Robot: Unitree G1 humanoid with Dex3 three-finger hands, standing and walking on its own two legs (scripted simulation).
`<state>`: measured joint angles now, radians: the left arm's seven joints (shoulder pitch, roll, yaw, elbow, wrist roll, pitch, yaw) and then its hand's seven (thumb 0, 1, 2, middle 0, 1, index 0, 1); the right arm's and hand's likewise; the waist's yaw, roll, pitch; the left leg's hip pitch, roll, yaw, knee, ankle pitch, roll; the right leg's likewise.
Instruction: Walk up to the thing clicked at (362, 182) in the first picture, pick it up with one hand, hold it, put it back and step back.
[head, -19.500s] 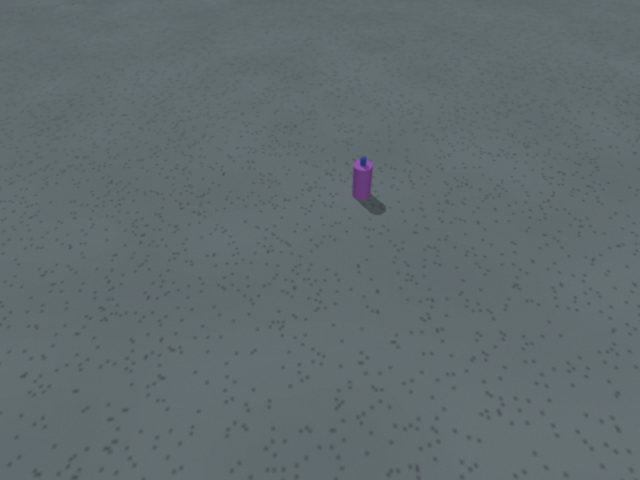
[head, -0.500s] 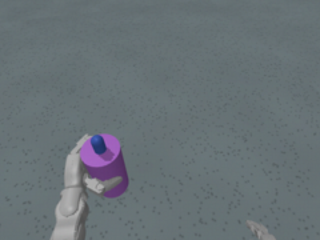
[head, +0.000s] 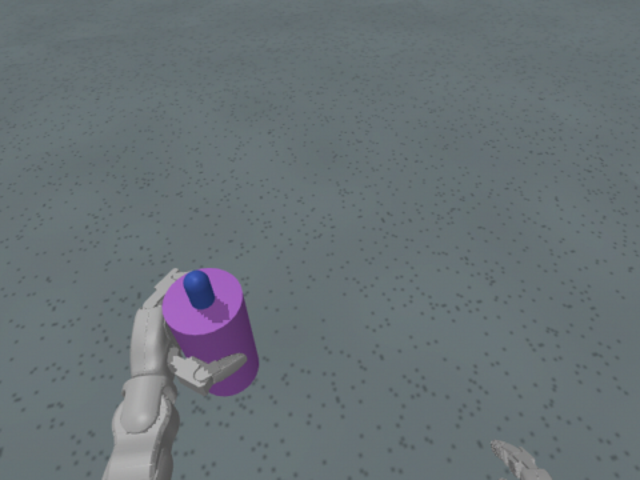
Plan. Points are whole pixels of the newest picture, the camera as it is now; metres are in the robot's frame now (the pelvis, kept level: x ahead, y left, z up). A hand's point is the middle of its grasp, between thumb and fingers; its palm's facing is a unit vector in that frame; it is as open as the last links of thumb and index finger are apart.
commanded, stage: hold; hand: left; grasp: from the side
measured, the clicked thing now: (214, 328) +0.31 +0.15 +0.04
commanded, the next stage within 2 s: crouch in 0.72 s
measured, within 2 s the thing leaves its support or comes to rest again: neither
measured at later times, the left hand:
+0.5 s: hand (207, 331) +0.31 +0.16 +0.04, palm faces +0.11 -0.99 -0.03, open 11.8 cm
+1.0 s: hand (207, 331) +0.31 +0.16 +0.03, palm faces +0.12 -0.99 -0.02, open 11.7 cm
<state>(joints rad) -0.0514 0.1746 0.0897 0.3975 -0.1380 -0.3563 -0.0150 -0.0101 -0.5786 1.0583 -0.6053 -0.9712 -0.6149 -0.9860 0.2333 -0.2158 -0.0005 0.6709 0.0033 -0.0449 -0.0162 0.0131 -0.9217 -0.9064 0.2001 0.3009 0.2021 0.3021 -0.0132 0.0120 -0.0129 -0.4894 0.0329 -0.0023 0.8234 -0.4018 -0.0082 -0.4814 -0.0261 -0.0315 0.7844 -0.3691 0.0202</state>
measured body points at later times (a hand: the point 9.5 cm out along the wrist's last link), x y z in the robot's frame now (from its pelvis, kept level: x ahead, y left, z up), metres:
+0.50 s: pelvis +0.00 +0.00 +0.00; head +0.03 +0.00 +0.45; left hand +0.30 +0.22 +0.04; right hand +0.14 -0.24 -0.11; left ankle +0.01 +0.12 -0.71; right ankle +0.02 -0.13 -0.71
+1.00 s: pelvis +0.00 +0.00 +0.00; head +0.03 +0.00 +0.45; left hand +0.30 +0.22 +0.04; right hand +0.14 -0.24 -0.11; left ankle +0.01 +0.12 -0.71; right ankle +0.02 -0.13 -0.71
